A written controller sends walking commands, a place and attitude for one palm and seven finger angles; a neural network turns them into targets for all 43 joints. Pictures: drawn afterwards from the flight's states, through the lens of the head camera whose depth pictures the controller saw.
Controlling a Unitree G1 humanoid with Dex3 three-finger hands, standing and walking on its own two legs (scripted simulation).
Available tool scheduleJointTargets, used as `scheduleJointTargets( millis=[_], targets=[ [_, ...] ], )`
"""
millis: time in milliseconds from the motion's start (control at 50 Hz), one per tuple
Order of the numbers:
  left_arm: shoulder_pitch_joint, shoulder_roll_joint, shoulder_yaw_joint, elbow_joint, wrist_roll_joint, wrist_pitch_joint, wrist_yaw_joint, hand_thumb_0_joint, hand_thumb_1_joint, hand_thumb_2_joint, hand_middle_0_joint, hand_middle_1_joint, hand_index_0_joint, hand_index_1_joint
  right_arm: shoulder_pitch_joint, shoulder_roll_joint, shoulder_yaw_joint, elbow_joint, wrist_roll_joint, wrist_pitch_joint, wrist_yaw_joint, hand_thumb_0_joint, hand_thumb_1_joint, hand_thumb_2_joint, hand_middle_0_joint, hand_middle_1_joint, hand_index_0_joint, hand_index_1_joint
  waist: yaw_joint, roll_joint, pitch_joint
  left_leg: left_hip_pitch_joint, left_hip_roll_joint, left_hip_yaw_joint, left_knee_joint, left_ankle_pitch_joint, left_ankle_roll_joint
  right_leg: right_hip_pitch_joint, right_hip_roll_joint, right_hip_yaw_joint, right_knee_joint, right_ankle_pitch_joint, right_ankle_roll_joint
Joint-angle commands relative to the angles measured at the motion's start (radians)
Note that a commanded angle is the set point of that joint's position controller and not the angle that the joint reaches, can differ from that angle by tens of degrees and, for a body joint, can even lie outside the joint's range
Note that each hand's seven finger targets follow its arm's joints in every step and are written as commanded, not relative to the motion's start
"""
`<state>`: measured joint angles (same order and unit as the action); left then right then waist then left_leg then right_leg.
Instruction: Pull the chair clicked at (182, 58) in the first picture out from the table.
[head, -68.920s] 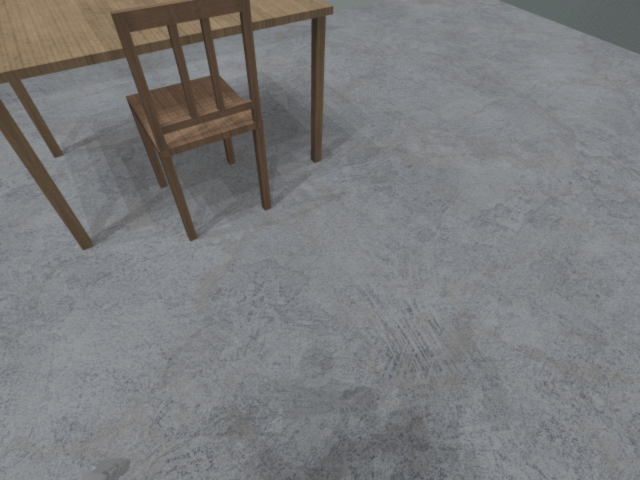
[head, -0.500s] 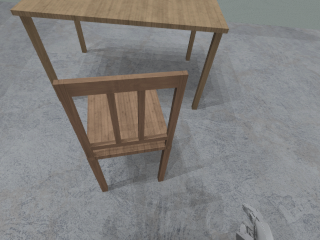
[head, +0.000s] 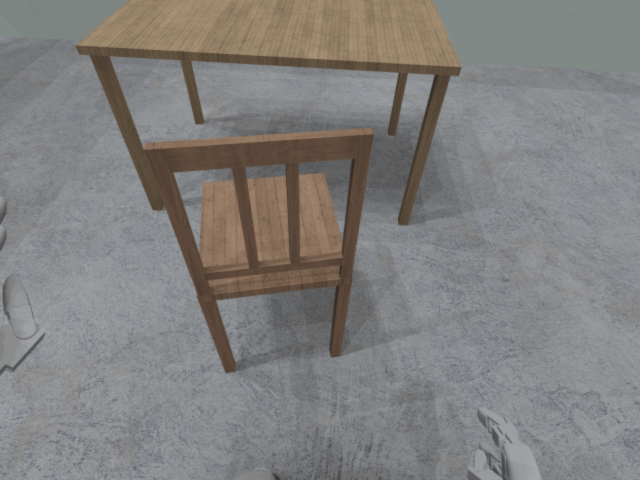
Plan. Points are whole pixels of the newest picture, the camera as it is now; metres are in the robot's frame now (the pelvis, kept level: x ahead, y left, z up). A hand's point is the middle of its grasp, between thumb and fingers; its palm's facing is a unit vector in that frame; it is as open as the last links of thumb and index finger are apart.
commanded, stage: stop stepping back and stand still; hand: left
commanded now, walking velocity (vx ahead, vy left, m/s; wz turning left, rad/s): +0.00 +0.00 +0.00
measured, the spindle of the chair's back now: (247, 221) +0.59 +0.18 -0.09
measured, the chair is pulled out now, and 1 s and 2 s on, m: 0.51 0.51 0.51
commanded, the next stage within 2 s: let the arm hang, fingers relaxed in 0.82 s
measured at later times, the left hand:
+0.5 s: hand out of the picture +0.11 +0.32 +0.16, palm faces +0.55 -0.73 -0.40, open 7.4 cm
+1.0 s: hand out of the picture +0.12 +0.34 +0.07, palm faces +0.34 -0.77 -0.54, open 7.4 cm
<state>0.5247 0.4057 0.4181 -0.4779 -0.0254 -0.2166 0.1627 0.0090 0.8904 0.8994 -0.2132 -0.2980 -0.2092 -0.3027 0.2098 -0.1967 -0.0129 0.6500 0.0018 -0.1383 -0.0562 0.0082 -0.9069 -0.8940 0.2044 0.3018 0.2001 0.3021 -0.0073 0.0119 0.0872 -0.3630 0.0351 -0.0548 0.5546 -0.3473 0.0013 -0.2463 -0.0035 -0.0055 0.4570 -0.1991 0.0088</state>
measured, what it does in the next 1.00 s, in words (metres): steps on the spot: right foot, then left foot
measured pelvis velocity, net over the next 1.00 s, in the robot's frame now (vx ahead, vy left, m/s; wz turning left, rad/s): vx -0.06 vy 0.05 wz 0.07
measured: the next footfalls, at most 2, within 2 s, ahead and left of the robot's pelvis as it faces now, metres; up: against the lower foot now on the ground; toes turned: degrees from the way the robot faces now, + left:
right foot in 0.28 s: -0.02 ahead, -0.09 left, +0.00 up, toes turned +3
left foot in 0.50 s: +0.00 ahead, +0.14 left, +0.00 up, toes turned +4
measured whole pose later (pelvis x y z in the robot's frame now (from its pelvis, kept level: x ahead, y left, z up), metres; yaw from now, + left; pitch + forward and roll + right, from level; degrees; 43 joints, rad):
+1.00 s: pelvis -0.06 +0.05 +0.00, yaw +4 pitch +2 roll -1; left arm 0.44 0.37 0.31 -0.10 0.01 -0.13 0.07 0.00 0.90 0.90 -0.20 -0.30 -0.20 -0.30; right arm 0.21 -0.23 -0.03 0.76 0.00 -0.12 0.01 0.01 -0.91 -0.89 0.20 0.30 0.20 0.30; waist 0.01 0.06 0.02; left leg -0.32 -0.02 0.01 0.51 -0.22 0.03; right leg -0.25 -0.03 -0.01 0.48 -0.25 0.03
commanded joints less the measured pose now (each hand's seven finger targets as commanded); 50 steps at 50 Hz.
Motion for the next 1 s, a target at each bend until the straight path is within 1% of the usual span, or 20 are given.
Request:
scheduleJointTargets(
  millis=[0,60,100,140,260,280,320,360,400,440,500,520,540,640,720,840,880,900,920,980],
  targets=[
    [-0.058,0.218,0.144,-0.234,-0.003,-0.058,0.030,0.000,0.900,0.900,-0.200,-0.300,-0.200,-0.300,-0.063,-0.117,-0.050,-0.128,0.003,-0.041,-0.019,0.000,-0.900,-0.900,0.200,0.300,0.200,0.300,-0.022,-0.072,-0.111,0.215,-0.020,0.003,0.070,-0.093,0.008,-0.232,-0.150,0.139,-0.200,-0.464,-0.085],
    [-0.059,0.243,0.172,-0.247,-0.006,-0.059,0.032,0.000,0.900,0.900,-0.200,-0.300,-0.200,-0.300,-0.062,-0.117,-0.043,-0.136,0.009,-0.045,-0.026,0.000,-0.900,-0.900,0.200,0.300,0.200,0.300,-0.020,0.055,-0.078,0.092,0.021,-0.093,-0.113,-0.228,0.023,-0.169,-0.072,0.062,-0.091,-0.473,-0.053],
    [-0.068,0.213,0.164,-0.261,-0.001,-0.056,0.028,0.000,0.900,0.900,-0.200,-0.300,-0.200,-0.300,-0.092,-0.121,-0.048,-0.155,0.014,-0.058,-0.030,0.000,-0.900,-0.900,0.200,0.300,0.200,0.300,-0.012,0.244,-0.068,-0.165,0.116,-0.227,-0.380,-0.469,0.052,0.069,0.029,-0.024,0.178,-0.359,-0.010],
    [-0.068,0.234,0.190,-0.249,0.008,-0.062,0.014,0.000,0.900,0.900,-0.200,-0.300,-0.200,-0.300,-0.094,-0.102,-0.066,-0.171,0.012,-0.067,-0.029,0.000,-0.900,-0.900,0.200,0.300,0.200,0.300,0.012,0.340,-0.076,-0.423,0.153,-0.226,-0.468,-0.524,0.079,0.300,0.068,-0.068,0.442,-0.266,0.005],
    [0.162,0.282,0.233,-0.216,-0.022,-0.093,-0.009,0.000,0.900,0.900,-0.200,-0.300,-0.200,-0.300,-0.048,-0.083,-0.059,-0.131,0.010,-0.078,0.001,0.000,-0.900,-0.900,0.200,0.300,0.200,0.300,0.016,0.109,-0.145,0.025,0.031,0.014,-0.055,-0.139,0.009,0.088,-0.045,-0.005,-0.195,-0.198,-0.054],
    [0.136,0.292,0.235,-0.215,-0.028,-0.097,-0.014,0.000,0.900,0.900,-0.200,-0.300,-0.200,-0.300,-0.032,-0.086,-0.059,-0.113,0.003,-0.066,0.003,0.000,-0.900,-0.900,0.200,0.300,0.200,0.300,0.001,0.002,-0.159,0.073,-0.018,0.091,0.166,-0.082,-0.018,0.009,-0.130,0.088,-0.235,-0.165,-0.096],
    [0.035,0.212,0.152,-0.188,-0.030,-0.070,-0.026,0.000,0.900,0.900,-0.200,-0.300,-0.200,-0.300,-0.017,-0.123,-0.088,-0.116,0.020,-0.050,0.009,0.000,-0.900,-0.900,0.200,0.300,0.200,0.300,-0.011,-0.298,-0.052,0.081,-0.058,0.016,0.531,-0.036,-0.029,-0.340,-0.305,0.422,-0.342,-0.470,-0.232],
    [-0.089,0.214,0.134,-0.232,-0.023,-0.065,-0.021,0.000,0.900,0.900,-0.200,-0.300,-0.200,-0.300,-0.036,-0.119,-0.065,-0.113,0.015,-0.040,0.012,0.000,-0.900,-0.900,0.200,0.300,0.200,0.300,-0.039,-0.231,-0.009,0.143,-0.011,-0.032,0.529,-0.024,-0.004,-0.413,-0.305,0.339,-0.294,-0.405,-0.220],
    [-0.211,0.219,0.125,-0.182,-0.006,-0.074,0.006,0.000,0.900,0.900,-0.200,-0.300,-0.200,-0.300,-0.085,-0.097,-0.033,-0.118,0.003,-0.057,-0.007,0.000,-0.900,-0.900,0.200,0.300,0.200,0.300,-0.037,-0.123,-0.018,0.143,0.000,0.034,0.163,-0.017,0.018,-0.235,-0.212,0.176,-0.185,-0.290,-0.135],
    [-0.277,0.192,0.097,-0.126,0.004,-0.087,0.021,0.000,0.900,0.900,-0.200,-0.300,-0.200,-0.300,-0.085,-0.106,-0.035,-0.098,0.008,-0.096,-0.022,0.000,-0.900,-0.900,0.200,0.300,0.200,0.300,-0.017,-0.011,-0.018,0.167,-0.025,0.050,-0.148,0.008,0.030,-0.092,-0.131,0.147,-0.080,-0.187,-0.092],
    [-0.261,0.183,0.079,-0.216,0.014,-0.102,0.020,0.000,0.900,0.900,-0.200,-0.300,-0.200,-0.300,-0.085,-0.137,-0.054,-0.139,0.014,-0.121,-0.023,0.000,-0.900,-0.900,0.200,0.300,0.200,0.300,0.029,0.191,-0.048,0.276,0.180,-0.168,-0.257,0.328,0.089,-0.126,-0.034,0.111,0.105,-0.102,-0.028],
    [-0.172,0.174,0.089,-0.164,0.012,-0.092,0.015,0.000,0.900,0.900,-0.200,-0.300,-0.200,-0.300,-0.078,-0.113,-0.048,-0.133,0.016,-0.115,-0.013,0.000,-0.900,-0.900,0.200,0.300,0.200,0.300,0.023,0.180,-0.087,0.265,0.192,-0.142,-0.263,0.377,0.081,-0.088,-0.036,0.069,0.134,-0.147,-0.019],
    [-0.165,0.190,0.096,-0.223,0.005,-0.086,0.010,0.000,0.900,0.900,-0.200,-0.300,-0.200,-0.300,-0.096,-0.103,-0.042,-0.136,0.005,-0.110,-0.007,0.000,-0.900,-0.900,0.200,0.300,0.200,0.300,0.004,0.280,-0.096,0.170,0.207,-0.188,-0.323,0.274,0.065,-0.009,-0.046,0.032,0.174,-0.192,-0.004],
    [0.044,0.200,0.151,-0.289,0.001,-0.091,0.013,0.000,0.900,0.900,-0.200,-0.300,-0.200,-0.300,-0.097,-0.109,-0.047,-0.173,0.022,-0.092,0.019,0.000,-0.900,-0.900,0.200,0.300,0.200,0.300,0.001,0.102,-0.102,-0.033,0.123,-0.091,-0.277,-0.107,0.064,0.209,-0.044,0.046,-0.054,-0.027,-0.004],
    [0.085,0.205,0.200,-0.232,-0.015,-0.097,0.013,0.000,0.900,0.900,-0.200,-0.300,-0.200,-0.300,-0.088,-0.108,-0.046,-0.175,0.027,-0.076,0.011,0.000,-0.900,-0.900,0.200,0.300,0.200,0.300,-0.004,0.147,-0.118,-0.048,0.108,-0.081,-0.331,-0.237,0.044,0.209,-0.025,0.050,-0.060,-0.072,-0.014],
    [0.048,0.188,0.171,-0.144,-0.025,-0.089,0.014,0.000,0.900,0.900,-0.200,-0.300,-0.200,-0.300,-0.071,-0.114,-0.049,-0.150,0.028,-0.081,-0.009,0.000,-0.900,-0.900,0.200,0.300,0.200,0.300,-0.010,0.033,-0.148,0.076,0.087,-0.062,-0.278,-0.071,0.042,0.153,-0.047,0.092,-0.120,0.029,-0.016],
    [0.000,0.163,0.125,-0.134,-0.022,-0.084,0.012,0.000,0.900,0.900,-0.200,-0.300,-0.200,-0.300,-0.072,-0.117,-0.050,-0.139,0.028,-0.086,-0.012,0.000,-0.900,-0.900,0.200,0.300,0.200,0.300,-0.014,0.006,-0.147,0.114,0.075,-0.042,-0.251,0.004,0.040,0.139,-0.059,0.101,-0.132,0.065,-0.014],
    [-0.015,-0.018,-0.276,0.552,0.091,0.093,-0.131,0.000,0.900,0.900,-0.200,-0.300,-0.200,-0.300,-0.072,-0.254,-0.080,0.049,0.014,-0.080,0.079,0.000,-0.900,-0.900,0.200,0.300,0.200,0.300,-0.057,-0.004,-0.103,0.045,0.058,-0.044,-0.033,0.390,0.045,0.004,-0.102,0.015,0.066,0.315,-0.038],
    [0.001,-0.086,-0.271,0.597,0.075,0.174,-0.150,0.000,0.900,0.900,-0.200,-0.300,-0.200,-0.300,-0.002,-0.158,-0.073,0.066,0.010,-0.010,0.075,0.000,-0.900,-0.900,0.200,0.300,0.200,0.300,-0.034,-0.034,-0.206,0.135,0.067,0.006,-0.038,0.473,0.030,0.000,-0.105,0.042,0.050,0.255,-0.037],
    [-0.061,-0.113,-0.311,0.680,0.068,0.203,-0.149,0.000,0.900,0.900,-0.200,-0.300,-0.200,-0.300,0.003,-0.132,-0.045,0.052,-0.013,0.045,0.065,0.000,-0.900,-0.900,0.200,0.300,0.200,0.300,-0.009,-0.089,-0.204,0.081,0.084,-0.051,-0.062,0.379,0.055,0.010,-0.095,0.042,0.040,0.122,-0.034]
  ],
)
